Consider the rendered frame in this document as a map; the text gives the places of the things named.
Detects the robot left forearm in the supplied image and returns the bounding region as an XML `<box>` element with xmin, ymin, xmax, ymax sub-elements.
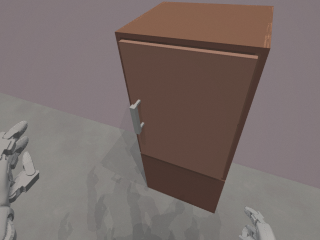
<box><xmin>0</xmin><ymin>206</ymin><xmax>17</xmax><ymax>240</ymax></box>

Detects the cupboard door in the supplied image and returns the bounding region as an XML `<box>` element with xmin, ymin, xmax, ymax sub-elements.
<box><xmin>119</xmin><ymin>39</ymin><xmax>258</xmax><ymax>180</ymax></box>

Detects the left robot hand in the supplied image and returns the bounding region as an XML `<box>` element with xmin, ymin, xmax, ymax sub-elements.
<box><xmin>0</xmin><ymin>120</ymin><xmax>39</xmax><ymax>207</ymax></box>

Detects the handle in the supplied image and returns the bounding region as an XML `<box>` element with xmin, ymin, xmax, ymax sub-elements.
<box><xmin>129</xmin><ymin>99</ymin><xmax>145</xmax><ymax>135</ymax></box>

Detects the right robot hand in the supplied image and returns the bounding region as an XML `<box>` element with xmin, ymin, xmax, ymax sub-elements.
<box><xmin>239</xmin><ymin>206</ymin><xmax>276</xmax><ymax>240</ymax></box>

